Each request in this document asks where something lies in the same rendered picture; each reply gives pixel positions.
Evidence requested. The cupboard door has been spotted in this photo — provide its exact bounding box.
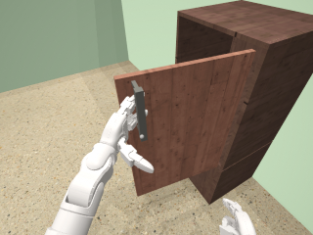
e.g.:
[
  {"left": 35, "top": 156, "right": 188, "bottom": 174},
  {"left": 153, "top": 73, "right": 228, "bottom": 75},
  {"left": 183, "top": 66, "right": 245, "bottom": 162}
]
[{"left": 113, "top": 49, "right": 256, "bottom": 197}]

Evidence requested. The left robot forearm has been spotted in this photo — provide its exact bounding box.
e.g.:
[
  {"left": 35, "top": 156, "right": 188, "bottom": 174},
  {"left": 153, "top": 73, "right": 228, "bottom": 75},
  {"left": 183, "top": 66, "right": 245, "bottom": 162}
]
[{"left": 44, "top": 143, "right": 117, "bottom": 235}]

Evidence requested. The robot right hand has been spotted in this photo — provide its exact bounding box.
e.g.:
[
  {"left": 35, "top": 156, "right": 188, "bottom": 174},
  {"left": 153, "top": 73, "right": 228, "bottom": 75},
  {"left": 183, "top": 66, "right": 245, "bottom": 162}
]
[{"left": 219, "top": 198, "right": 256, "bottom": 235}]

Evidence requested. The handle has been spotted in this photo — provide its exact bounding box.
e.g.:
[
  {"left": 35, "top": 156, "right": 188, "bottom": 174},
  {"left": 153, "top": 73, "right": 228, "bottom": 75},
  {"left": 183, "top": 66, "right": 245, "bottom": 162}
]
[{"left": 131, "top": 80, "right": 148, "bottom": 142}]

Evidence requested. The robot left hand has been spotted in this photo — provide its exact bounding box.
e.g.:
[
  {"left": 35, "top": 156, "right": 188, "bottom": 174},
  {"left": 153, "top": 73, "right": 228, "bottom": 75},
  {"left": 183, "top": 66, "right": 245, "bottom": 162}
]
[{"left": 99, "top": 93, "right": 155, "bottom": 173}]

